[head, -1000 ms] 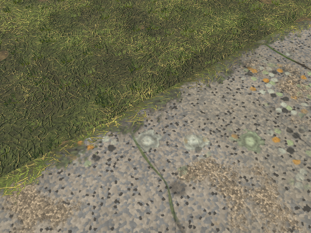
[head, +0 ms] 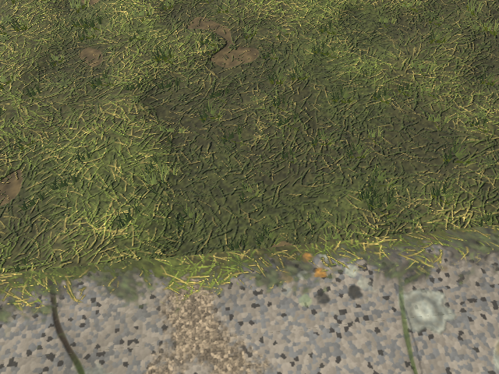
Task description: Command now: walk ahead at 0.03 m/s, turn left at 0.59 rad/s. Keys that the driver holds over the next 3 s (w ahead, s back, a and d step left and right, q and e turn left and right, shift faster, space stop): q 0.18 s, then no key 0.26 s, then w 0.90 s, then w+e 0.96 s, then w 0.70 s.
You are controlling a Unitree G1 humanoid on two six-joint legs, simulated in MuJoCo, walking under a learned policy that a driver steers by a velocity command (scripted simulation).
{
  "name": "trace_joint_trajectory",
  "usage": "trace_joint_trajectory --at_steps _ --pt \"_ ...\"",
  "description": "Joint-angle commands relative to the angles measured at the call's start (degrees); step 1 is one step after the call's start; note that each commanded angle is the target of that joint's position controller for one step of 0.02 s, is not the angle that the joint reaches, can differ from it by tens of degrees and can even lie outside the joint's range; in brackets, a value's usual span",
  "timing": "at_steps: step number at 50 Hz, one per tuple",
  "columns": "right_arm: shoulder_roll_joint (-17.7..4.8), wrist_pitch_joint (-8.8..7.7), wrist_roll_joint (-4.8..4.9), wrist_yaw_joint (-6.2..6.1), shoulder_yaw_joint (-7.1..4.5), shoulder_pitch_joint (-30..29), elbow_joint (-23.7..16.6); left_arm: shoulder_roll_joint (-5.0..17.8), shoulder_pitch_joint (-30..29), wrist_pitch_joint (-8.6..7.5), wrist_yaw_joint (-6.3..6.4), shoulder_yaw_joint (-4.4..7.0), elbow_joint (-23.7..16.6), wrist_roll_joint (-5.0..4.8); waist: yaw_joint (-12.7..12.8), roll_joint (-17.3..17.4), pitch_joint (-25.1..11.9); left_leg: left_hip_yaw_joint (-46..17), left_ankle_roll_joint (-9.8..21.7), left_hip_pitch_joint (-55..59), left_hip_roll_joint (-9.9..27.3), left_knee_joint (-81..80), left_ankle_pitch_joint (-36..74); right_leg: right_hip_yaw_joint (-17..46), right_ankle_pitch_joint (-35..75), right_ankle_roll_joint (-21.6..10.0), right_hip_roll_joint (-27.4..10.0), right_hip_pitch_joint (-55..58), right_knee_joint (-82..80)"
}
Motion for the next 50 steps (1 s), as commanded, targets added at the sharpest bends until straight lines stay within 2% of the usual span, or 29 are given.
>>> trace_joint_trajectory --at_steps 1,4,7,10,12,13,14,15,16,17,18,19,20,22,23,25,26,30,37,39,40,41,42,43,44,45,46,48,50 --pt "-1.8 0.42 0.19 -0.01 -0.49 5.0 -3.6 7.6 -0.6 0.13 0.54 1.87 -3.2 0.23 -0.5 -9.0 -6.7 2.6 -1.1 -2.0 3.2 -2.1 3.3 9.8 6.0 -11.7 -13.7 7.8 -10.5" --pt "-1.3 0.05 -0.33 0.3 0.16 1.4 -6.4 9.5 0.7 0.47 0.97 2.64 -2.8 -0.23 0.9 -8.5 -8.7 2.8 -0.7 -1.7 5.7 -9.2 4.3 9.0 7.1 -13.6 -17.2 11.2 -10.7" --pt "-2.0 -0.05 -0.29 1.14 0.27 0.8 -7.6 11.2 -0.4 1.0 0.76 3.29 -3.1 -0.6 0.9 -9.6 -9.3 4.8 0.7 3.3 6.3 -16.4 5.9 5.9 4.7 -12.7 -17.8 9.9 -10.7" --pt "-2.8 0.16 -0.42 2.0 0.0 0.8 -8.5 12.1 0.4 1.37 0.25 3.69 -2.6 -1.46 0.9 -10.3 -8.9 6.3 3.0 7.3 5.5 -24.0 6.5 4.8 1.4 -11.2 -18.5 9.8 -9.2" --pt "-2.2 0.19 -0.68 2.46 -0.28 4.6 -7.3 11.7 0.0 1.86 0.0 3.49 -2.1 -2.49 -1.5 -9.2 -9.1 8.5 5.6 14.2 3.3 -35.5 11.8 3.0 0.8 -8.6 -17.4 8.0 -4.8" --pt "-3.1 0.21 -0.84 2.4 -0.79 7.0 -6.3 9.9 2.1 2.12 -0.23 3.05 -1.0 -2.77 -2.0 -7.7 -8.9 8.2 7.3 19.3 1.8 -41.0 14.3 0.9 -2.0 -5.5 -15.3 4.9 -0.7" --pt "-6.5 0.19 -1.03 1.91 -1.75 8.1 -6.5 6.2 4.0 2.24 -0.95 2.1 -0.7 -1.89 -1.1 1.9 -7.5 -3.5 10.5 24.9 9.6 -47.7 20.6 -4.5 -11.6 0.1 -10.5 -3.7 10.9" --pt "-12.7 0.28 -1.65 1.21 -2.56 5.4 -9.2 4.0 2.4 1.9 -1.37 1.31 -3.8 0.09 0.6 17.2 -4.9 -22.0 19.4 25.3 23.9 -50.4 33.0 -6.8 -31.0 4.7 -2.3 -18.4 23.9" --pt "-11.3 -1.14 -3.67 1.52 -2.14 6.3 -9.4 8.3 -2.5 1.67 -0.77 2.75 -4.6 -0.28 -3.3 11.0 -6.4 -22.4 23.6 18.5 25.6 -52.3 30.0 2.0 -31.4 4.4 -3.1 -16.9 34.7" --pt "-9.2 -2.35 -3.9 1.81 -1.39 2.9 -9.3 9.2 -1.6 2.02 -0.6 3.31 -4.1 -1.52 -1.0 8.4 -5.3 -17.2 21.0 16.8 22.0 -52.4 27.2 4.0 -26.4 3.7 -3.7 -16.2 38.2" --pt "-7.3 -3.13 -2.77 1.97 -0.9 -1.1 -9.5 8.8 1.2 2.51 -0.35 3.57 -2.2 -1.54 1.1 6.6 -5.0 -12.6 17.4 16.5 18.1 -51.8 25.0 4.5 -21.3 3.8 -4.1 -15.7 38.6" --pt "-4.9 -3.65 -1.81 1.95 -0.06 -3.4 -9.6 8.8 3.0 2.96 0.01 3.76 -0.6 -0.89 1.9 6.2 -5.6 -9.8 15.5 16.8 16.2 -51.3 26.9 4.5 -17.2 4.4 -4.2 -14.8 39.5" --pt "-3.3 -3.93 -1.58 1.83 0.7 -4.5 -9.4 8.4 4.4 3.16 0.08 3.78 0.1 -0.6 2.7 5.8 -6.1 -7.4 15.0 15.9 15.0 -50.8 31.7 4.4 -14.3 5.0 -4.1 -12.3 40.7" --pt "-1.3 -4.27 -2.08 1.7 1.51 -4.0 -8.8 7.1 5.4 3.05 -0.06 3.46 0.6 -1.0 3.0 4.8 -7.4 -4.8 15.0 17.1 13.8 -50.1 35.9 4.5 -11.1 5.8 -4.2 -9.2 38.3" --pt "-1.0 -4.32 -1.86 1.57 1.48 -2.0 -7.9 6.4 5.3 2.87 -0.37 3.11 0.6 -1.17 2.1 4.9 -8.0 -4.8 14.9 19.5 13.2 -51.1 28.8 4.1 -9.7 5.9 -4.5 -9.4 33.7" --pt "-3.9 -4.15 -1.13 1.28 0.46 2.6 -5.9 6.3 0.8 2.2 -1.11 2.64 -0.6 -1.7 -1.6 7.0 -5.1 -9.6 15.8 23.4 14.5 -55.8 9.0 3.0 -9.5 5.3 -4.1 -12.6 26.0" --pt "-5.3 -4.13 -1.1 1.13 0.0 4.0 -5.2 7.0 -1.3 1.73 -1.37 2.7 -1.5 -2.02 -2.6 7.4 -3.2 -12.8 16.4 25.0 16.0 -57.6 3.9 3.3 -10.5 4.7 -4.1 -14.6 23.5" --pt "-6.5 -5.16 -0.78 1.09 -0.69 5.2 -3.9 7.0 -2.3 -0.78 -2.37 2.58 -1.6 -2.27 -3.7 4.9 -1.1 -15.6 17.7 28.2 18.3 -59.8 2.4 3.6 -12.6 2.7 -4.6 -15.1 16.2" --pt "-7.2 -5.83 0.17 2.35 -1.31 4.9 -2.5 5.6 -2.3 -3.15 -3.93 1.62 -1.3 -2.81 -2.8 3.8 -1.3 -12.3 17.4 23.2 16.6 -58.8 4.7 0.9 -11.2 -0.2 -3.1 -5.3 7.5" --pt "-7.0 -5.53 0.59 2.68 -1.24 3.7 -2.4 5.7 0.6 -3.44 -4.19 1.59 -0.2 -2.63 -0.2 3.1 -2.4 -9.9 16.0 18.4 15.0 -55.7 5.3 -0.9 -6.4 -1.1 -1.6 3.5 2.6" --pt "-6.0 -5.47 0.43 2.83 -0.89 3.7 -2.3 6.2 3.9 -3.4 -4.06 1.9 1.2 -2.52 1.4 2.7 -3.6 -8.7 15.0 15.2 13.6 -53.0 6.0 -1.4 -5.8 -1.3 -0.7 9.7 1.5" --pt "-4.1 -5.62 -0.01 2.94 -0.2 3.1 -2.4 7.4 9.2 -3.33 -3.67 2.45 2.8 -2.74 3.8 2.3 -5.4 -6.8 13.2 10.4 11.8 -48.3 7.1 0.4 -6.2 -2.1 -1.9 17.9 1.4" --pt "-0.5 -6.03 -0.72 3.08 1.04 0.8 -3.6 10.9 16.6 -3.4 -2.94 3.34 4.1 -2.4 6.9 -4.1 -8.1 -0.9 9.5 2.3 6.7 -33.4 7.7 11.9 -11.2 -5.2 -10.6 27.3 -2.7" --pt "0.8 -7.42 -0.54 2.79 1.41 1.0 -6.6 18.6 20.1 -3.28 -2.94 5.18 4.2 -1.9 6.8 -18.0 -8.7 5.7 5.8 -14.5 0.3 -15.3 -1.9 34.2 -20.6 -13.5 -22.9 35.4 -10.1" --pt "-4.3 -8.25 0.5 2.55 0.23 0.2 -6.5 15.1 19.5 -3.7 -3.14 4.41 3.8 -1.67 7.3 -12.9 -6.3 0.7 5.4 -21.6 2.6 -4.7 -5.7 40.7 -29.1 -16.8 -24.9 33.6 -12.9" --pt "-6.0 -8.43 1.23 2.82 -0.28 0.3 -6.1 11.5 16.4 -3.97 -3.21 3.29 2.9 -1.82 5.5 -10.2 -2.4 -0.6 6.2 -24.8 5.3 -1.3 0.1 36.0 -30.0 -14.8 -22.6 31.6 -13.2" --pt "-5.5 -8.28 0.86 2.92 -0.2 0.6 -5.3 9.7 13.6 -4.04 -3.39 2.68 1.9 -1.6 4.0 -8.5 -1.1 0.2 6.4 -24.2 7.0 -1.2 5.3 30.4 -25.4 -12.7 -19.6 28.8 -13.7" --pt "-4.6 -8.01 -0.49 3.16 -0.27 -0.2 -5.1 8.0 10.4 -3.78 -3.55 1.93 1.0 -1.19 2.0 -6.4 0.6 0.5 5.8 -20.5 9.4 -4.9 12.5 22.1 -11.6 -10.4 -16.0 22.6 -15.3" --pt "-2.7 -7.62 -0.87 3.37 0.16 0.1 -5.0 8.4 11.2 -3.82 -3.49 1.97 1.2 -1.2 1.4 -6.7 -0.1 2.5 4.4 -17.6 9.4 -7.0 17.1 15.9 1.5 -10.1 -13.6 19.8 -16.2"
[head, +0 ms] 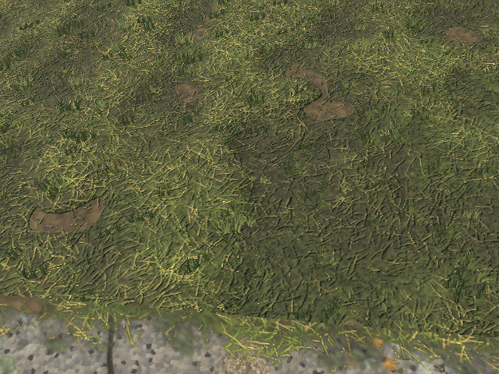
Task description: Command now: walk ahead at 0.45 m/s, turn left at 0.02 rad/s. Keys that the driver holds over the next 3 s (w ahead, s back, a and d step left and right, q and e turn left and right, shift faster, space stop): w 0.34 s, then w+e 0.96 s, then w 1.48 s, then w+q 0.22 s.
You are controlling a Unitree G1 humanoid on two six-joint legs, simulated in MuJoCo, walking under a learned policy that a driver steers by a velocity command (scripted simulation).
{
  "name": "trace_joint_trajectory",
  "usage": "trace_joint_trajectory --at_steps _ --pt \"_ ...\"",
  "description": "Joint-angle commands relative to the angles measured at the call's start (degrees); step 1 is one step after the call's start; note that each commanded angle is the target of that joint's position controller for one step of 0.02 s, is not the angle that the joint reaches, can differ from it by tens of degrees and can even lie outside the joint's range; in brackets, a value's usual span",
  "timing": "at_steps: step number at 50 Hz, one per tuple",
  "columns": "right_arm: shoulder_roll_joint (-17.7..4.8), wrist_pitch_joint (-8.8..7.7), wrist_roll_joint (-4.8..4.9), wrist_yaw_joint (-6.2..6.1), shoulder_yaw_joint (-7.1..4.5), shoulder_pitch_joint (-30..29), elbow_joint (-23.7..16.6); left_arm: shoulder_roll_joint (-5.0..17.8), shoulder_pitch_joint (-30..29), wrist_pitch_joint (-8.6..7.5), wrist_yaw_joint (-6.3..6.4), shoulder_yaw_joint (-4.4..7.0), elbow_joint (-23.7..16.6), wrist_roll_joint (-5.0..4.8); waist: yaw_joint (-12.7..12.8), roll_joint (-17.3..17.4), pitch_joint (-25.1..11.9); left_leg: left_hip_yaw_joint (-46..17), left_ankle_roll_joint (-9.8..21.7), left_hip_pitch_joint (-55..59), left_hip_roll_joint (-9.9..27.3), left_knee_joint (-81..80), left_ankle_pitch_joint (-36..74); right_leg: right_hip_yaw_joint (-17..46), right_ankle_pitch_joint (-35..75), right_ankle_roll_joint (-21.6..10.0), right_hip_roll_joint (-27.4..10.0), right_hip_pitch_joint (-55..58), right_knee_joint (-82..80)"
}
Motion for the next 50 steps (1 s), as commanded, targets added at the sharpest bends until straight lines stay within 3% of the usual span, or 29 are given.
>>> trace_joint_trajectory --at_steps 1,4,7,11,13,14,15,16,17,18,19,20,21,23,25,27,29,33,38,41,42,43,44,45,46,47,48,49,50 --pt "-3.1 -0.73 -0.67 0.03 -0.73 -4.0 -5.3 8.4 -0.6 -0.84 0.27 1.73 -3.3 0.01 0.1 -7.0 3.5 -0.9 -1.6 -14.2 3.4 -2.2 7.3 13.0 16.2 -9.3 -14.1 6.6 -12.4" --pt "-0.9 -0.85 -0.45 -0.05 0.24 -9.4 -7.3 8.9 1.6 -0.49 0.96 1.68 -2.4 -0.3 1.5 -6.5 4.2 0.8 -2.2 -11.1 2.3 -13.9 14.6 7.3 23.6 -7.9 -11.7 4.7 -12.7" --pt "0.4 -1.37 0.09 0.9 0.93 -15.8 -9.1 9.7 5.2 -0.15 1.46 1.66 -1.3 -0.73 3.9 -6.8 5.6 2.5 -1.6 -7.1 0.5 -24.6 20.8 5.8 21.0 -7.1 -11.6 4.7 -13.3" --pt "-0.7 -1.85 0.64 2.42 0.76 -20.5 -11.2 10.6 7.6 0.72 1.64 1.93 0.1 -1.19 3.8 -7.1 7.1 1.5 0.6 -7.4 -0.5 -30.6 18.2 7.0 23.0 -7.0 -15.6 11.7 -10.8" --pt "-2.3 -1.98 0.47 2.78 0.18 -19.1 -11.3 11.6 7.1 1.22 1.89 2.32 0.1 -1.15 1.7 -8.0 5.1 2.3 2.5 -3.5 -2.0 -32.1 13.8 6.7 33.7 -6.0 -16.4 14.9 -6.5" --pt "-3.6 -1.87 0.33 2.59 -0.44 -16.1 -10.6 12.5 6.8 1.49 2.04 2.6 0.1 -0.99 -0.2 -9.1 2.4 3.5 3.6 1.6 -3.8 -31.9 11.4 6.3 43.8 -5.5 -16.2 15.9 -2.2" --pt "-5.6 -1.7 0.32 2.14 -1.54 -8.7 -8.7 12.6 5.8 1.94 2.15 2.6 -0.1 -0.75 -4.6 -9.2 -2.4 5.0 5.4 11.9 -5.6 -33.3 11.8 4.6 52.5 -4.6 -14.5 14.8 6.8" --pt "-8.2 -1.43 0.12 1.33 -2.63 1.3 -6.2 11.7 5.2 1.99 2.32 2.13 -0.9 -0.25 -9.1 -8.4 -9.0 1.8 7.9 28.7 -2.2 -31.9 14.4 3.5 48.2 -2.9 -12.4 5.8 19.4" --pt "-14.4 -1.21 -1.79 0.69 -3.95 9.2 -4.9 5.3 10.8 1.16 1.98 0.21 -3.0 0.6 -8.0 4.1 -20.0 -21.3 15.7 54.1 14.1 -30.4 11.3 1.4 20.9 0.4 -4.6 -16.4 43.2" --pt "-10.8 -1.15 -1.06 0.88 -3.04 10.4 -4.0 3.8 13.2 -0.11 1.3 -0.69 -1.4 -0.44 -7.4 12.0 -27.8 -42.5 20.4 60.1 21.5 -40.4 2.8 9.1 -17.6 1.3 1.6 -27.2 55.6" --pt "-7.2 -0.91 -0.71 0.62 -1.95 6.7 -4.3 10.3 7.0 -0.84 0.94 1.24 -2.8 -2.45 -8.2 6.9 -17.3 -35.2 16.6 52.0 19.2 -42.8 -1.3 11.2 -15.6 0.7 -2.1 -32.9 59.1" --pt "-5.6 -0.8 -0.51 0.41 -1.36 2.5 -4.5 10.6 1.9 -1.03 0.92 1.32 -4.6 -3.07 -6.6 3.2 -9.1 -25.5 14.1 42.0 16.9 -44.2 1.0 8.9 -10.5 0.4 -5.2 -33.3 56.9" --pt "-4.1 -1.03 -0.73 0.66 -0.87 -0.9 -4.1 9.4 -0.2 -0.73 1.13 1.23 -5.0 -2.39 -4.2 -1.0 -3.8 -19.5 12.6 32.9 14.3 -46.8 4.8 7.9 -6.7 0.7 -7.4 -31.4 52.8" --pt "-2.6 -2.1 -1.32 0.98 -0.65 -4.8 -3.6 7.7 2.7 1.16 1.47 1.63 -3.9 -1.67 -0.4 1.9 -0.6 -11.9 11.2 23.0 11.0 -51.5 7.1 8.3 -2.0 1.6 -10.0 -25.0 48.7" --pt "-2.8 -3.14 -1.36 1.08 -1.01 -5.4 -2.2 5.6 4.3 2.62 1.77 1.46 -3.4 -1.68 1.0 1.7 1.1 -7.0 11.6 18.6 10.7 -54.5 10.4 8.4 -0.1 2.6 -10.2 -24.0 47.5" --pt "-3.8 -3.6 -1.7 0.81 -1.39 -5.2 -0.8 5.6 1.7 3.19 2.23 1.72 -4.6 -1.41 0.9 1.0 3.2 -2.8 11.4 18.1 10.6 -55.8 13.4 9.6 4.2 3.5 -10.2 -27.6 44.4" --pt "-4.4 -3.52 -1.78 0.28 -1.6 -4.1 0.4 5.6 -1.1 2.89 2.1 1.88 -5.6 -1.09 0.1 0.4 3.9 0.8 10.7 20.4 9.9 -55.8 16.2 10.1 10.8 3.8 -9.7 -30.6 39.0" --pt "-6.1 -2.88 -1.33 -0.58 -1.86 -2.6 1.7 3.9 -8.6 2.0 0.47 1.22 -8.0 -0.83 -2.9 -0.8 5.2 7.0 8.6 24.0 9.1 -55.7 18.0 5.5 21.0 3.1 -8.8 -29.5 24.7" --pt "-8.3 -0.61 -0.12 -1.05 -2.64 2.0 4.2 3.6 -16.6 2.01 -1.42 0.85 -13.1 -0.95 -5.9 -1.2 7.4 8.8 7.8 36.1 13.2 -51.5 21.8 2.0 14.4 0.8 -8.0 -34.7 17.0" --pt "-10.4 0.74 0.43 -1.55 -3.21 0.4 3.9 5.4 -14.4 2.37 -2.12 1.84 -14.8 -1.02 -3.0 1.5 3.9 11.2 5.8 39.1 13.6 -42.7 43.8 -2.6 5.3 -2.1 -4.0 -27.6 15.7" --pt "-11.1 1.2 0.51 -1.81 -3.38 -0.2 3.7 7.1 -9.8 2.6 -2.04 2.81 -14.2 -1.07 -0.2 2.5 0.6 12.2 5.0 38.7 12.9 -35.5 52.9 -4.3 2.9 -3.5 -1.4 -20.9 15.7" --pt "-10.9 1.59 0.71 -2.05 -3.19 -1.3 3.4 9.8 -1.2 2.69 -1.6 4.46 -12.2 -1.23 4.9 1.8 -4.0 13.9 3.4 34.8 10.8 -23.9 55.2 -5.1 5.4 -5.5 1.5 -8.6 12.2" --pt "-9.1 1.22 -0.04 -2.29 -2.3 -0.7 2.5 14.5 8.6 3.18 -0.45 6.55 -10.1 -1.21 9.1 -2.9 -9.6 13.9 0.7 21.3 8.3 -6.9 40.9 3.9 7.2 -8.7 -2.6 9.7 10.6" --pt "-0.1 -0.42 -2.06 -1.34 0.47 4.9 -0.8 21.0 7.4 2.86 0.02 7.41 -10.4 -1.52 1.8 -18.4 -13.8 9.4 -3.0 -5.6 -3.8 13.7 -14.7 36.8 -0.5 -19.1 -17.5 28.8 5.9" --pt "-4.5 -2.9 -0.12 -0.37 0.1 0.1 -1.2 16.6 9.5 1.99 -0.22 6.03 -12.2 -0.98 5.9 -12.4 -22.1 -4.5 -2.2 -12.4 -5.3 20.6 -19.0 51.2 -5.9 -22.0 -21.6 33.4 -2.5" --pt "-7.3 -3.98 1.93 0.15 -0.66 -5.5 -3.0 13.2 7.5 1.44 -0.35 5.11 -11.6 -0.51 6.7 -9.4 -14.0 -5.2 -0.9 -17.0 -2.3 19.7 -13.4 42.4 -2.0 -18.5 -20.0 28.9 -3.5" --pt "-6.6 -4.51 1.31 -0.07 -0.25 -6.6 -3.4 11.6 3.9 1.2 -0.3 4.6 -12.0 -0.87 4.1 -4.7 -8.4 -4.7 -0.2 -15.5 0.3 14.5 -8.2 34.6 3.7 -16.2 -17.4 20.1 -3.2" --pt "-6.7 -4.49 -0.24 -0.52 -0.51 -6.8 -2.9 9.9 -0.3 1.28 -0.22 4.05 -12.9 -0.79 1.6 -2.4 -4.9 -4.3 -0.6 -11.7 2.1 9.3 -5.5 29.2 10.1 -14.6 -15.1 11.8 -3.6" --pt "-7.3 -3.84 -0.85 -0.59 -0.97 -5.7 -2.7 8.5 -2.7 1.26 0.0 3.46 -14.1 -0.13 -0.5 -3.2 -3.7 -4.7 -1.0 -7.6 3.3 6.7 -3.6 25.9 15.0 -14.2 -13.6 6.3 -5.0"
Over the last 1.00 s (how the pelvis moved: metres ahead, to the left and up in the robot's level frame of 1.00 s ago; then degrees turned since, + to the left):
0.14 0.03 0.01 11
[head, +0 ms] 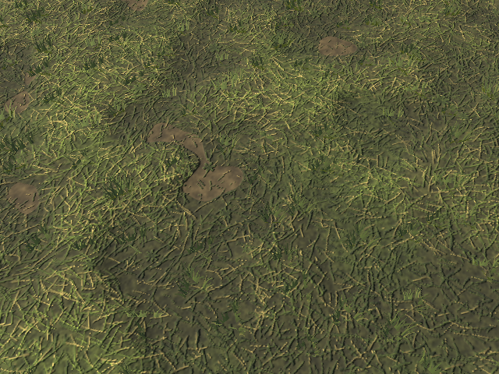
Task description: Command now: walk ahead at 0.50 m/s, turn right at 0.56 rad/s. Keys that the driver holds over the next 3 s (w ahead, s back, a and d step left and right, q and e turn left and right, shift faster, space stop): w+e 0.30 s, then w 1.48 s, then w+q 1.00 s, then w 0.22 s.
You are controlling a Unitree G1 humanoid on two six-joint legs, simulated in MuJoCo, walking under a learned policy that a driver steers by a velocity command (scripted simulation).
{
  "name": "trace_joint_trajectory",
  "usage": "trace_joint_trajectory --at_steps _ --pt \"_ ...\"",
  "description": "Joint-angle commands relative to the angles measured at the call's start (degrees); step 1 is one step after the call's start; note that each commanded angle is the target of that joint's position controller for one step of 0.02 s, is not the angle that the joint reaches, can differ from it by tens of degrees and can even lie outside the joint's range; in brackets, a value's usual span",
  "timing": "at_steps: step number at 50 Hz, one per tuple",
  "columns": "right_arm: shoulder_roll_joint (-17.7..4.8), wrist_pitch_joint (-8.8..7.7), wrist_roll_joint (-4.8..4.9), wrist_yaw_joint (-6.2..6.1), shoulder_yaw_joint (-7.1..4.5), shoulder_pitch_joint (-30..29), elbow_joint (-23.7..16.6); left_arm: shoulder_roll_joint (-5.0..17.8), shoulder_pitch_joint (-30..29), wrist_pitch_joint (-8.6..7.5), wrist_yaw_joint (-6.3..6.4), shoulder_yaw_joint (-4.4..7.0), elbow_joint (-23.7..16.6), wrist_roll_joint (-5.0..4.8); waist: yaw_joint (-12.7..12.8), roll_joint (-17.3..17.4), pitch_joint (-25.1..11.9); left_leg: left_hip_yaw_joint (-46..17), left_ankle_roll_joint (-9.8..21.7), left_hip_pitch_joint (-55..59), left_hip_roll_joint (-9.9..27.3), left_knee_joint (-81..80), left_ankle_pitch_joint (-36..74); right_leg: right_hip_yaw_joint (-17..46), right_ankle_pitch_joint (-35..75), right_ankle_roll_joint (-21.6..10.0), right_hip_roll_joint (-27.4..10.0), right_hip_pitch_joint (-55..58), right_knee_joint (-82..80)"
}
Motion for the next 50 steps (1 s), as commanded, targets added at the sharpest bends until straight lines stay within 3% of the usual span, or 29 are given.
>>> trace_joint_trajectory --at_steps 1,4,9,11,14,16,17,18,19,20,21,22,23,24,27,30,32,36,39,41,42,43,44,45,46,47,48,50 --pt "-7.3 -1.05 -1.11 -0.11 -1.94 -1.1 -5.8 6.2 1.2 -0.96 0.65 1.59 -4.7 0.72 -0.7 -1.7 -7.9 -4.0 -0.4 -14.5 4.2 -3.8 5.3 23.5 13.5 -12.3 -15.5 17.1 -16.7" --pt "-5.0 0.46 -1.85 -0.35 -1.33 -2.3 -6.3 8.0 2.3 -1.25 1.63 2.05 -3.9 0.19 -1.2 -1.5 -5.7 -2.1 -3.2 -13.5 3.4 -11.9 9.4 18.1 19.5 -12.2 -13.4 11.0 -18.2" --pt "-2.7 0.22 -1.3 0.26 -0.15 -13.0 -8.9 9.2 6.2 -0.38 2.83 2.39 -2.2 -0.43 3.0 -4.8 -3.9 -0.9 -4.2 -8.7 -0.9 -33.7 26.9 14.5 11.8 -7.7 -9.0 8.1 -16.6" --pt "-3.5 -0.19 -0.67 0.72 -0.34 -15.7 -9.8 9.5 8.0 -0.11 2.86 2.52 -1.3 -0.65 4.1 -5.6 -3.7 -1.4 -3.9 -7.1 -2.0 -37.4 28.2 17.2 8.9 -7.1 -10.1 9.5 -15.4" --pt "-5.7 -0.95 -0.41 1.28 -1.27 -16.0 -10.3 8.8 8.8 0.41 3.14 2.43 -0.7 -0.83 3.5 -6.6 -3.8 -3.3 -2.2 -5.9 -2.5 -41.7 24.0 22.6 6.2 -6.2 -12.2 14.6 -10.9" --pt "-6.7 -1.5 -0.29 1.31 -2.03 -11.8 -9.3 8.4 7.4 0.76 3.26 2.43 -0.8 -0.5 1.1 -8.5 -4.5 -2.3 -0.2 -1.3 -2.6 -43.3 20.4 24.3 8.8 -5.1 -12.8 16.2 -7.3" --pt "-7.7 -1.82 -0.75 1.08 -2.74 -6.7 -7.9 6.9 6.9 0.77 3.17 1.91 -0.9 -0.27 -1.4 -8.3 -7.0 -1.2 1.4 6.1 -2.6 -45.3 21.2 22.7 13.5 -3.7 -10.6 15.8 -2.6" --pt "-9.8 -2.1 -1.82 0.76 -3.47 0.6 -7.1 4.0 6.8 0.56 2.9 0.73 -1.6 0.31 -4.8 -5.5 -13.8 -6.6 4.9 19.0 3.8 -43.7 20.5 19.4 11.7 -1.7 -7.8 11.4 9.5" --pt "-14.7 -1.63 -2.83 0.6 -4.83 8.4 -5.5 0.8 14.1 0.06 2.94 -0.32 -2.2 -0.6 -3.8 9.0 -22.4 -29.1 14.2 40.3 15.9 -45.5 11.3 11.8 -4.0 3.0 0.3 -7.3 29.6" --pt "-12.1 -1.2 -1.09 1.33 -4.51 10.6 -3.8 3.0 16.4 -0.39 3.03 -0.44 -1.6 -1.27 -3.8 16.8 -22.3 -45.5 17.2 43.0 20.7 -52.3 -1.5 11.8 -22.9 4.1 0.3 -18.3 39.8" --pt "-7.9 -0.87 -0.16 1.21 -3.35 7.9 -4.4 7.3 11.4 -0.38 2.9 0.61 -1.4 -1.55 -4.9 9.7 -13.9 -40.0 15.0 36.7 19.0 -53.6 -7.2 12.9 -18.9 4.1 -2.6 -22.5 44.2" --pt "-6.3 -0.3 -0.51 1.02 -2.72 4.8 -5.0 7.9 6.1 -0.32 2.88 0.69 -2.5 -0.89 -4.7 4.8 -8.7 -31.8 13.1 29.5 16.6 -53.9 -3.6 10.5 -14.7 4.1 -4.7 -22.2 44.0" --pt "-5.3 0.06 -0.93 0.97 -2.23 2.6 -4.8 7.3 2.6 -0.57 2.76 0.64 -3.6 -0.01 -3.7 2.9 -4.6 -26.3 12.6 22.6 14.3 -55.3 2.6 9.3 -11.7 3.9 -6.3 -21.3 40.7" --pt "-4.2 0.05 -1.34 0.88 -1.7 1.5 -4.7 6.4 1.8 -0.67 2.51 0.72 -3.8 0.35 -2.2 3.3 -3.3 -22.2 12.0 18.5 12.3 -56.6 7.8 8.8 -9.5 3.8 -8.2 -19.1 37.5" --pt "-4.5 -0.3 -0.82 0.88 -1.64 1.7 -3.4 3.3 3.0 -0.49 1.94 -0.1 -3.5 0.21 -0.5 5.5 -3.5 -15.4 12.8 14.3 10.1 -59.5 17.3 5.8 -7.5 4.4 -9.8 -15.3 30.5" --pt "-7.4 -0.14 -0.27 0.55 -2.28 2.9 -2.1 1.6 -1.9 -0.93 1.78 -1.13 -4.9 0.76 -1.6 3.9 -3.1 -10.5 13.2 14.1 9.8 -61.2 23.4 4.0 -0.6 5.3 -10.7 -15.2 19.9" --pt "-8.3 0.31 0.1 0.43 -2.36 3.9 -1.2 0.9 -5.4 -1.35 1.41 -1.55 -5.5 0.57 -2.9 3.8 -2.7 -7.1 12.1 13.7 8.6 -61.4 24.3 2.8 5.7 5.4 -10.0 -12.8 12.2" --pt "-9.3 1.2 0.75 0.52 -2.29 8.2 1.0 1.6 -11.8 -1.75 0.59 -1.43 -7.1 -0.25 -5.3 4.1 -1.6 -5.6 10.7 16.2 9.4 -60.1 23.8 1.3 10.9 5.2 -8.0 -9.4 3.3" --pt "-10.2 2.1 1.01 0.34 -2.48 9.3 2.2 2.8 -13.4 -2.03 -0.04 -0.93 -8.2 -0.38 -4.5 4.8 -1.0 -6.5 9.4 20.6 11.7 -57.4 26.3 1.1 6.6 3.2 -7.1 -7.9 -0.6" --pt "-10.8 2.69 1.13 0.03 -2.53 8.1 2.4 4.9 -6.9 -2.13 0.1 0.3 -6.5 0.07 0.1 4.5 -4.4 -4.1 7.6 20.8 10.3 -49.4 38.8 -1.0 5.8 1.0 -4.9 2.7 -4.3" --pt "-9.4 2.72 0.78 -0.1 -1.94 8.3 2.2 7.5 1.0 -1.98 0.59 1.67 -4.2 0.43 3.7 3.2 -9.7 -1.4 6.0 17.3 7.5 -39.3 42.7 -0.6 6.4 -0.8 -5.2 14.8 -4.4" --pt "-5.9 2.4 -0.98 -0.25 -0.44 7.9 0.3 12.2 11.9 -1.6 1.34 2.92 -2.6 1.16 7.7 -4.4 -18.7 1.6 3.5 5.6 4.0 -20.4 26.9 13.0 8.8 -5.1 -17.3 31.7 -2.7" --pt "-0.9 1.23 -0.45 0.01 1.06 14.2 -0.5 15.3 13.1 -1.3 0.97 3.32 -1.8 1.14 4.1 -19.0 -24.0 0.3 0.7 -14.7 -4.8 -3.5 -8.3 38.3 -3.6 -13.2 -27.6 45.0 -9.8" --pt "-7.1 0.49 0.63 0.31 -0.37 10.4 0.1 9.8 12.7 -1.33 0.78 1.96 -2.0 0.5 6.1 -11.8 -20.3 -5.0 1.2 -21.1 -1.7 2.4 -9.1 39.8 -10.6 -11.6 -26.1 42.2 -13.0" --pt "-8.7 0.07 1.42 0.59 -0.95 5.7 -1.5 8.2 9.1 -1.47 0.77 1.2 -2.2 0.28 5.3 -9.1 -13.0 -3.8 1.8 -23.6 0.7 2.5 -3.6 31.8 -7.7 -9.8 -24.2 35.6 -13.9" --pt "-7.9 0.08 0.91 0.4 -0.81 3.5 -1.7 7.2 5.6 -1.54 0.61 0.78 -2.5 0.57 3.6 -5.0 -9.4 -2.7 1.5 -21.5 2.9 0.2 1.2 26.0 -1.2 -8.9 -21.7 28.5 -15.1" --pt "-7.4 0.33 -0.02 0.32 -0.98 2.6 -1.8 5.9 3.0 -1.65 0.36 0.45 -2.5 0.89 2.0 -4.0 -6.6 -2.5 1.0 -19.5 4.2 -2.8 4.2 22.0 3.9 -8.6 -19.7 22.9 -16.8" --pt "-5.5 1.4 -0.04 0.42 -0.83 4.6 -1.2 4.9 1.1 -2.28 0.27 0.28 -2.2 1.14 -0.7 -5.7 -6.1 -2.7 0.0 -14.3 5.5 -5.7 7.3 17.6 8.8 -8.8 -17.8 17.0 -20.0"
Over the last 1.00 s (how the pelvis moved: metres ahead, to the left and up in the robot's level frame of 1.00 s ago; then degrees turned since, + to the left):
0.54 -0.05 -0.02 -19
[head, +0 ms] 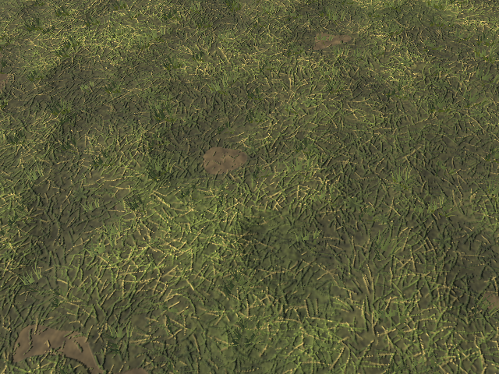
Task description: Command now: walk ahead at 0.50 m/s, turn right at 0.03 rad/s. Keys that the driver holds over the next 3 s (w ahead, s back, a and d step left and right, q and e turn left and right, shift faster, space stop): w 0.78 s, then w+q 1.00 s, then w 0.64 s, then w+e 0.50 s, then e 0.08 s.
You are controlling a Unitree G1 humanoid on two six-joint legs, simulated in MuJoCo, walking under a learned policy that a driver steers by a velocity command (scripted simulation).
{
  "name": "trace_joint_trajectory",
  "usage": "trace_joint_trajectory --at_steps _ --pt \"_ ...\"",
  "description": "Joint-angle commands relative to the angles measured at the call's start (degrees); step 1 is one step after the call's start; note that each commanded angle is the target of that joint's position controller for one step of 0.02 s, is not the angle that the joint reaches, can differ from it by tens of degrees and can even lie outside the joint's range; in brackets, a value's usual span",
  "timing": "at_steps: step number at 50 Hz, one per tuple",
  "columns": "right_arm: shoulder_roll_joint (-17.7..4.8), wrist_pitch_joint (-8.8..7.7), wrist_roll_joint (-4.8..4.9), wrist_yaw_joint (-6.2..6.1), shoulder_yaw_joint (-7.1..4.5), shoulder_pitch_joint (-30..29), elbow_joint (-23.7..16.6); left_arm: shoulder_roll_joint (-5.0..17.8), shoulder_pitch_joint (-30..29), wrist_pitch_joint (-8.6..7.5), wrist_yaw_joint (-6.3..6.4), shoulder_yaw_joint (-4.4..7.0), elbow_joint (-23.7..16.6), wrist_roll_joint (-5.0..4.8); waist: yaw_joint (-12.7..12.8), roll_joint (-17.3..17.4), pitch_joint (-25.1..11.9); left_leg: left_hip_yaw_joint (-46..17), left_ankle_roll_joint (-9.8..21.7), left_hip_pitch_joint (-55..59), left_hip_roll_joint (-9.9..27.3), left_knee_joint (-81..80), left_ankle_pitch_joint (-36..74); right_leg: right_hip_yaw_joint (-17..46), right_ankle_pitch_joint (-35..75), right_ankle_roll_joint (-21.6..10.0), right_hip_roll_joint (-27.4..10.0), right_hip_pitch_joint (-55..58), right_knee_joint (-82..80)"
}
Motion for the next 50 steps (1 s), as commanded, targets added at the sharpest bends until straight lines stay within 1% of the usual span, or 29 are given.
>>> trace_joint_trajectory --at_steps 1,5,9,11,13,16,17,18,19,20,21,22,23,24,25,26,28,30,35,38,40,43,44,45,46,47,48,49,50 --pt "-3.6 0.16 -0.31 -0.15 -1.13 1.2 -3.5 6.4 1.0 -1.51 0.0 1.9 -2.1 -0.09 -0.5 -6.9 -3.3 -2.4 -1.1 -10.2 4.2 -1.5 4.8 16.8 10.1 -11.0 -15.0 10.2 -15.1" --pt "-2.1 0.7 -1.01 -0.29 -0.65 -5.8 -5.6 8.3 3.3 -1.74 0.78 2.52 0.4 -0.24 0.6 -4.8 -0.2 -2.0 -2.6 -13.5 4.4 -13.2 14.8 11.2 13.5 -10.8 -14.0 9.3 -17.6" --pt "-1.0 -0.08 -0.56 0.63 0.01 -13.6 -7.4 9.9 6.6 -1.17 1.39 2.83 2.7 -0.73 3.5 -4.8 1.5 -0.1 -2.1 -10.1 2.1 -26.8 24.8 7.2 11.2 -8.7 -12.6 9.8 -17.9" --pt "-1.3 -0.35 -0.24 1.15 0.07 -16.9 -8.5 10.5 9.0 -0.81 1.48 2.98 4.3 -1.04 4.8 -4.8 2.3 0.1 -1.6 -9.8 1.3 -30.1 25.4 7.4 10.1 -8.5 -13.8 12.2 -17.1" --pt "-1.9 -0.59 -0.06 1.72 -0.04 -19.1 -9.7 10.8 10.2 -0.26 1.65 3.11 5.6 -1.25 5.0 -5.1 3.0 -0.3 -0.4 -10.7 0.9 -32.7 23.1 8.0 10.9 -8.0 -15.6 16.1 -15.3" --pt "-3.3 -0.96 -0.18 2.29 -0.52 -17.7 -10.0 11.6 10.1 0.64 2.09 3.46 6.8 -1.37 3.2 -6.2 1.7 0.6 1.8 -7.1 -0.5 -35.3 16.9 8.4 18.0 -6.4 -17.1 20.6 -11.0" --pt "-4.4 -1.05 -0.3 2.18 -1.09 -14.3 -9.1 12.0 9.1 0.95 2.22 3.52 6.9 -1.35 1.0 -6.7 -0.4 2.2 2.9 -1.5 -2.1 -36.4 15.7 7.4 26.3 -5.5 -16.2 20.8 -6.8" --pt "-6.4 -1.02 -0.47 1.76 -2.33 -6.8 -6.8 11.2 8.6 1.29 2.35 3.15 6.9 -1.15 -2.7 -5.9 -5.2 3.8 4.5 9.2 -3.7 -37.4 16.3 5.2 33.3 -4.1 -13.4 19.0 2.1" --pt "-10.1 -0.9 -0.88 1.16 -3.61 3.3 -4.6 8.9 8.9 1.3 2.59 2.05 5.8 -0.21 -6.4 -2.4 -13.3 -3.0 7.6 26.0 2.9 -34.7 19.5 2.7 24.8 -2.0 -10.4 9.8 17.0" --pt "-15.3 -0.43 -1.3 0.99 -4.89 8.2 -3.6 2.6 16.0 0.17 2.05 0.11 4.7 -0.12 -4.2 11.8 -21.0 -29.5 16.9 47.7 16.7 -38.5 8.0 0.7 -4.2 2.7 -0.5 -14.7 39.5" --pt "-10.3 -0.23 -0.33 1.09 -3.51 9.0 -3.5 5.7 13.5 -1.0 1.83 0.67 5.6 -0.69 -6.0 11.6 -22.9 -40.7 17.3 48.7 18.1 -46.1 0.7 8.7 -22.9 2.5 0.1 -22.1 47.3" --pt "-8.3 -0.24 -0.24 0.99 -2.69 4.9 -4.0 9.5 8.7 -1.69 1.45 1.81 4.0 -2.26 -5.5 7.9 -13.9 -33.0 14.7 41.9 16.7 -47.4 -1.4 9.0 -19.9 1.7 -3.1 -26.9 49.8" --pt "-7.0 -0.17 -0.5 0.91 -2.29 1.1 -4.7 9.2 5.0 -1.91 1.57 1.62 3.0 -2.36 -4.0 3.6 -8.7 -26.1 13.1 33.7 14.5 -48.3 1.9 7.0 -14.8 1.4 -6.1 -26.1 47.5" --pt "-5.4 -0.25 -0.97 1.09 -1.84 -1.9 -4.9 8.7 2.9 -1.75 1.79 1.73 2.7 -1.39 -2.4 1.5 -4.4 -21.2 12.6 26.0 12.3 -50.3 7.0 6.1 -11.2 1.6 -7.9 -24.3 43.7" --pt "-4.0 -0.63 -1.55 1.17 -1.4 -3.6 -5.1 8.2 3.9 -1.16 1.93 2.01 3.0 -0.92 -0.3 3.1 -3.5 -17.8 12.0 21.3 10.6 -51.8 10.9 6.7 -8.4 1.7 -9.6 -20.5 41.0" --pt "-3.7 -0.88 -1.58 1.29 -1.4 -4.4 -5.0 7.1 5.3 -0.49 1.95 1.88 3.6 -0.83 0.7 3.9 -3.3 -15.8 12.1 18.4 9.5 -53.4 13.0 6.5 -7.0 2.1 -10.0 -17.7 39.7" --pt "-4.4 -1.51 -1.18 1.18 -1.68 -4.0 -4.1 5.6 5.8 0.5 2.16 1.63 3.9 -0.61 1.6 3.3 -2.5 -12.1 13.1 15.6 8.9 -55.8 17.2 5.8 -4.8 3.1 -10.3 -16.9 36.9" --pt "-5.7 -1.6 -1.11 0.63 -2.07 -2.7 -3.0 5.2 2.0 0.73 2.37 1.49 2.6 -0.27 1.1 2.0 -0.8 -9.7 13.5 15.8 8.9 -57.3 20.2 5.7 0.1 4.2 -10.8 -20.0 31.5" --pt "-7.1 -0.82 -0.47 -0.35 -2.3 1.2 -0.8 3.2 -7.4 -0.17 1.49 0.71 0.7 -0.42 -2.1 1.4 1.2 -3.6 10.9 18.1 6.6 -58.0 20.8 3.7 14.0 4.5 -8.9 -19.1 14.2" --pt "-7.9 -0.18 -0.06 -0.49 -2.48 4.5 1.0 3.2 -12.6 -0.6 0.61 0.48 -0.9 -0.91 -4.2 1.2 2.6 -3.5 10.8 21.7 8.1 -56.9 19.5 2.9 15.0 4.1 -7.6 -18.7 8.6" --pt "-8.0 0.5 0.19 -0.63 -2.6 6.2 2.1 3.7 -15.3 -0.93 -0.03 0.52 -2.1 -1.04 -4.6 1.3 3.5 -4.8 10.5 24.9 9.8 -55.0 20.3 3.4 12.5 3.3 -7.1 -19.2 6.0" --pt "-9.1 1.41 0.5 -1.1 -3.11 5.6 2.7 5.6 -13.0 -1.67 -0.54 1.21 -2.1 -0.92 -1.9 2.5 2.3 -7.4 9.2 27.7 11.2 -50.0 25.6 3.5 6.5 1.6 -5.5 -13.9 2.7" --pt "-9.5 1.64 0.58 -1.2 -3.21 4.2 2.5 6.8 -8.7 -1.91 -0.37 1.88 -0.9 -0.78 0.9 2.8 0.0 -6.9 8.3 26.8 10.1 -45.5 32.2 2.2 5.8 0.7 -4.1 -7.0 0.9" --pt "-8.0 1.74 0.25 -1.2 -2.65 3.9 2.2 9.5 -0.4 -2.02 0.15 3.29 1.6 -0.51 4.7 1.7 -5.7 -4.8 6.7 23.4 6.7 -35.9 36.1 1.6 6.7 -0.9 -3.9 5.9 0.7" --pt "-4.3 1.57 -1.05 -1.16 -1.22 3.9 0.5 13.7 10.0 -1.92 0.82 4.52 3.2 0.41 8.6 -4.0 -15.2 -2.1 4.3 12.4 2.6 -18.5 23.2 11.6 7.9 -4.5 -13.9 23.7 3.3" --pt "2.2 0.41 -0.39 -0.89 0.6 11.6 -0.3 17.6 12.5 -1.29 0.79 5.33 4.4 0.56 5.0 -19.8 -22.4 0.0 0.7 -9.4 -6.7 0.3 -10.9 36.3 -3.0 -12.7 -26.8 41.4 -2.4" --pt "-4.3 -0.28 1.04 -0.81 -0.9 8.9 0.8 11.4 12.3 -1.16 0.85 3.87 3.9 0.17 7.3 -14.2 -20.6 -6.7 0.8 -15.1 -4.1 7.6 -13.5 40.1 -11.7 -11.9 -25.8 38.6 -6.8" --pt "-7.3 -0.52 1.99 -0.78 -1.96 3.9 -0.7 8.9 8.4 -1.29 1.09 2.99 3.7 -0.02 7.0 -11.2 -12.2 -6.1 1.2 -18.1 -1.6 8.8 -8.5 31.2 -11.1 -9.2 -24.1 31.6 -8.0" --pt "-6.7 -0.4 1.68 -1.06 -2.02 1.3 -1.1 7.5 4.5 -1.4 1.12 2.49 3.5 0.09 5.3 -8.0 -8.1 -4.9 1.0 -16.5 1.0 7.3 -3.5 24.9 -6.7 -7.9 -21.9 24.4 -9.6"
Over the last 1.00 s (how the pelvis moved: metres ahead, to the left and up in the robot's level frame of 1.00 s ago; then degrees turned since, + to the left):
0.53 -0.09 0.01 -17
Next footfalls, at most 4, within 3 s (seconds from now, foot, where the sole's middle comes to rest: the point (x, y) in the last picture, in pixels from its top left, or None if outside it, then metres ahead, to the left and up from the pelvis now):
0.38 left None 0.37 0.15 -0.78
0.92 right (300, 308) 0.66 -0.09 -0.78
1.44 left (197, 243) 0.89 0.21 -0.78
1.94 right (213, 160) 1.24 0.18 -0.78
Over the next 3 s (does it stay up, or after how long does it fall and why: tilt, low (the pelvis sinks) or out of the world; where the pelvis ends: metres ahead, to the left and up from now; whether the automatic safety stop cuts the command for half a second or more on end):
stays up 1.50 0.50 -0.02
